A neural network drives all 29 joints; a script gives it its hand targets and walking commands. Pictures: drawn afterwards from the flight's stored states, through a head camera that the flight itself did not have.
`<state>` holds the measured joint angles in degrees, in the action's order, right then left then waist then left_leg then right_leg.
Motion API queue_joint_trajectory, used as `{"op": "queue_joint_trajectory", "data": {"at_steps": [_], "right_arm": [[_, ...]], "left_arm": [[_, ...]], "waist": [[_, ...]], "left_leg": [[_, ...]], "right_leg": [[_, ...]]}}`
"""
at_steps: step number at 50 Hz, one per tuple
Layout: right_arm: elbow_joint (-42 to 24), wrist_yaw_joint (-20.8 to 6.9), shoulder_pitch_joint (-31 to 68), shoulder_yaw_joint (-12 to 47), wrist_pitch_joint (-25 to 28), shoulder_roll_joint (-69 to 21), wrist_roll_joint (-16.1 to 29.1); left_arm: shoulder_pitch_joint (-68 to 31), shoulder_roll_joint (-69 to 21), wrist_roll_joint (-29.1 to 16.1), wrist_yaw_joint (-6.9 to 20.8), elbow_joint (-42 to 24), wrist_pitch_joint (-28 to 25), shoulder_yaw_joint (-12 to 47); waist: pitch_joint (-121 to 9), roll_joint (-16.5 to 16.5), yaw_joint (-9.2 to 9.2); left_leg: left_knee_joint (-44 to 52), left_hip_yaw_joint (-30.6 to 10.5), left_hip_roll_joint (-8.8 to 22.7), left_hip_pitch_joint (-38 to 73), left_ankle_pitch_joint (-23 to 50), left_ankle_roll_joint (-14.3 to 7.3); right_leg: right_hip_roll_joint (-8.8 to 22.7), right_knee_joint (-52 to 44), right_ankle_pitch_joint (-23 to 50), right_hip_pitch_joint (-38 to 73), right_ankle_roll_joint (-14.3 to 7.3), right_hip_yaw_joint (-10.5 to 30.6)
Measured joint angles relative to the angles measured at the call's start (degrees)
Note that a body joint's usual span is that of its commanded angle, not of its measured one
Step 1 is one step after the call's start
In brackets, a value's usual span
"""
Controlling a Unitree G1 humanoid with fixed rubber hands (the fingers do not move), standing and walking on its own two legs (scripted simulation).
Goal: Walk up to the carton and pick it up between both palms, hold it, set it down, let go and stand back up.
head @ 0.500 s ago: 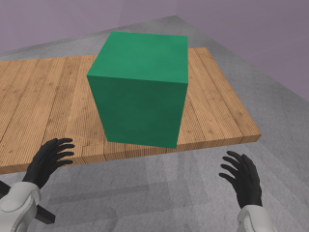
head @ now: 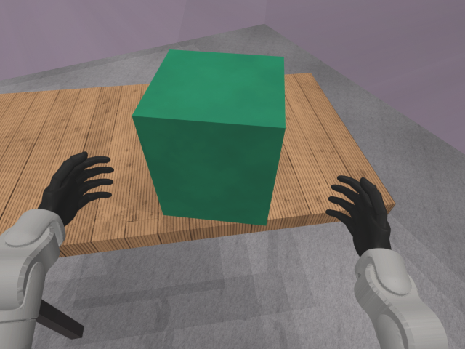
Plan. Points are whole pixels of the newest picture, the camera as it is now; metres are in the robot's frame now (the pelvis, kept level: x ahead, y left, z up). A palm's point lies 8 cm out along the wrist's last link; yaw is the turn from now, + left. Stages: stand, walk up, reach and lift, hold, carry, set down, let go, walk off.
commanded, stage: reach and lift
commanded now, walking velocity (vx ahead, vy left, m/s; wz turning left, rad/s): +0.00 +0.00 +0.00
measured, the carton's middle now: (219, 141) +0.45 +0.04 +0.11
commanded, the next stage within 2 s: none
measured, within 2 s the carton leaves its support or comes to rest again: neither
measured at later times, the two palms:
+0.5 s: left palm (60, 147) +0.34 +0.26 +0.19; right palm (363, 174) +0.32 -0.17 +0.17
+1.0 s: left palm (66, 99) +0.39 +0.26 +0.24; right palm (357, 132) +0.37 -0.17 +0.20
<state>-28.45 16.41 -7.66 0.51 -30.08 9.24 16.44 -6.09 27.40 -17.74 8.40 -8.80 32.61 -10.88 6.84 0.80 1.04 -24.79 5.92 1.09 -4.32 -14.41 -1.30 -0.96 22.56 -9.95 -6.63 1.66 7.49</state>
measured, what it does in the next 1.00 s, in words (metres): stands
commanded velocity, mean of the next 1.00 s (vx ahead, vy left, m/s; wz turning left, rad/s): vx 0.00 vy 0.00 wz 0.00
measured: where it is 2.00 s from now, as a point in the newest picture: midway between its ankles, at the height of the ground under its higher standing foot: outside the picture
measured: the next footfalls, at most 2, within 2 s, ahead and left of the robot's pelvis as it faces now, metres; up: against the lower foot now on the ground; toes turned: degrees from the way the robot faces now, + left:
none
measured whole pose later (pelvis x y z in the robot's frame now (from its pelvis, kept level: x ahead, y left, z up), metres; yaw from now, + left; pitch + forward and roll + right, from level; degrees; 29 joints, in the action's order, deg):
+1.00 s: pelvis +0.00 +0.00 +0.00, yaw +0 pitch -6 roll -1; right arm 12.4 16.6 38.2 -4.8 -36.0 11.2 19.8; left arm -49.7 31.1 -17.9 7.0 28.7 39.7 -7.1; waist 4.3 -1.3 -1.1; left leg -24.5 5.9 1.1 -4.4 -14.0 -1.4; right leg -0.8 21.0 -8.9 -6.2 2.0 7.5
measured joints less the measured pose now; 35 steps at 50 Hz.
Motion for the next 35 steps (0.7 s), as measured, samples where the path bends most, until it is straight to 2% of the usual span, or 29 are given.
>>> {"op": "queue_joint_trajectory", "data": {"at_steps": [12,24,31,35], "right_arm": [[5.0,0.1,10.1,-2.6,-3.4,1.5,1.3],[17.3,0.1,24.0,-4.5,-5.8,1.8,2.1],[23.3,0.1,30.3,-4.7,-5.8,1.9,2.3],[25.0,0.1,32.2,-5.1,-5.8,1.9,3.1]], "left_arm": [[-8.3,0.0,0.4,0.0,2.0,5.5,-0.3],[-22.2,0.0,0.7,-0.5,14.2,7.7,-0.3],[-27.5,0.6,1.8,0.1,18.7,9.1,-0.3],[-29.2,1.0,2.0,-0.5,19.5,9.5,-0.3]], "waist": [[-1.1,-0.5,0.0],[-1.7,-0.7,-0.01],[-1.9,-1.4,-0.67],[-1.9,-1.8,-0.83]], "left_leg": [[0.3,0.0,0.0,0.0,0.1,0.0],[0.3,0.0,0.0,0.0,0.3,-0.1],[0.3,0.0,0.0,0.0,0.3,-0.1],[0.3,0.0,0.0,0.0,0.3,-0.1]], "right_leg": [[0.1,-1.2,0.6,0.4,0.0,0.0],[0.1,-1.3,0.8,0.4,0.0,0.0],[0.1,-1.4,0.9,0.5,0.2,0.0],[0.1,-1.4,0.9,0.5,0.3,0.0]]}}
